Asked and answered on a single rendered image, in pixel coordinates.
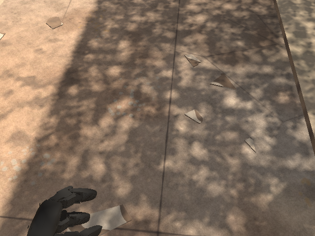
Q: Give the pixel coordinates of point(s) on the left robot hand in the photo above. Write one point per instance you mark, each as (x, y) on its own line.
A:
(50, 219)

